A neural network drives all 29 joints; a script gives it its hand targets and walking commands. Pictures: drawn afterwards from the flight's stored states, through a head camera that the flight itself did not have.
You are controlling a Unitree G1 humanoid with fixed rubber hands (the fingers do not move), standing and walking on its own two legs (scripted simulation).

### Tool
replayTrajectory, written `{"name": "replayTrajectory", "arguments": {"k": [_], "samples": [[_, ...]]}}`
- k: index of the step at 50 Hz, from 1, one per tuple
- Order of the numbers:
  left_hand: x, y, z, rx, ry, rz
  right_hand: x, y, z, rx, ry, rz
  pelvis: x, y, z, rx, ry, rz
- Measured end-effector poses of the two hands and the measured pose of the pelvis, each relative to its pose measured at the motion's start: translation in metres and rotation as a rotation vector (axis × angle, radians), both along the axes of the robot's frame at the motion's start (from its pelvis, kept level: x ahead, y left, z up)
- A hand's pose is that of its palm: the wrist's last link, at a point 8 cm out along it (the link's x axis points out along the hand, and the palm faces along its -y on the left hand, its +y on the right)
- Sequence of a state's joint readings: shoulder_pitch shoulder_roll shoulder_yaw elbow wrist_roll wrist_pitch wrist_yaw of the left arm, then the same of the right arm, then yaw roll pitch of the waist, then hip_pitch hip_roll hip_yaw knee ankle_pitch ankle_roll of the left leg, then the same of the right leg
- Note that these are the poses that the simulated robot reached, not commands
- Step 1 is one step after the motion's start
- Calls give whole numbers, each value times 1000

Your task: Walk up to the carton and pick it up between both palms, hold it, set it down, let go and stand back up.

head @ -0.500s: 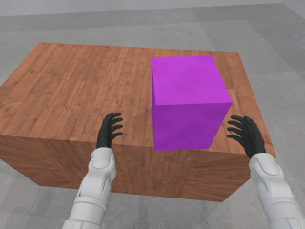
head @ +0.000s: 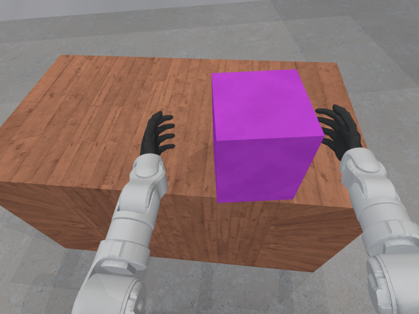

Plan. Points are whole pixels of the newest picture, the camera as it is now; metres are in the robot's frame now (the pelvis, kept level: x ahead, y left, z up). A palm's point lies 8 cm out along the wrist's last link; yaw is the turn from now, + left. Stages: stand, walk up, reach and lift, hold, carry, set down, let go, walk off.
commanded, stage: reach and lift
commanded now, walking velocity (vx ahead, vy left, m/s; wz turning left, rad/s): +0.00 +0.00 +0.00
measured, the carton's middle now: (254, 139) +0.51 -0.05 -0.01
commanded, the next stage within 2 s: none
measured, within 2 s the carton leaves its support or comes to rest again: neither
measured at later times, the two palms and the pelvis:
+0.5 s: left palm (148, 114) +0.43 +0.17 +0.14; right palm (341, 106) +0.48 -0.20 +0.13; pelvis +0.00 +0.00 +0.00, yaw +1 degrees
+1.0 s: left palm (141, 91) +0.48 +0.19 +0.15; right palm (332, 82) +0.52 -0.18 +0.16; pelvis +0.01 +0.00 -0.01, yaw +4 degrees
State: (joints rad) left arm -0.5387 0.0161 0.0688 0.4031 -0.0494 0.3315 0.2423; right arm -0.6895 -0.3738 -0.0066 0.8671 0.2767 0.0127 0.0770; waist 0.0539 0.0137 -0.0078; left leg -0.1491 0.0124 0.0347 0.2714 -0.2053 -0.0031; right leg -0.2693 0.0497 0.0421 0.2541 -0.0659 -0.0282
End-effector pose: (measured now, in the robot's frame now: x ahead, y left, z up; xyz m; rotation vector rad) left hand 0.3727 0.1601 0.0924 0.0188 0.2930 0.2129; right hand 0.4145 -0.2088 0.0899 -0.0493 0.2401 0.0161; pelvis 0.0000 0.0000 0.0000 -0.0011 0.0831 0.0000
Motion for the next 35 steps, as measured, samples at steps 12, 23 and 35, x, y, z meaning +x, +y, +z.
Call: {"name": "replayTrajectory", "arguments": {"k": [12, 23, 35], "samples": [[33, 5, 15, -9, -15, 22, 35, 7, 19, -7, 5, -18, 2, -3, 0, 2, 93, 5], [56, 11, 39, -7, -34, 30, 57, 12, 40, 6, 17, -36, -1, -2, -3, 0, 164, 14], [82, 17, 60, -17, -46, 43, 84, 23, 69, 11, 10, -24, 3, -4, -6, -4, 255, 32]]}}
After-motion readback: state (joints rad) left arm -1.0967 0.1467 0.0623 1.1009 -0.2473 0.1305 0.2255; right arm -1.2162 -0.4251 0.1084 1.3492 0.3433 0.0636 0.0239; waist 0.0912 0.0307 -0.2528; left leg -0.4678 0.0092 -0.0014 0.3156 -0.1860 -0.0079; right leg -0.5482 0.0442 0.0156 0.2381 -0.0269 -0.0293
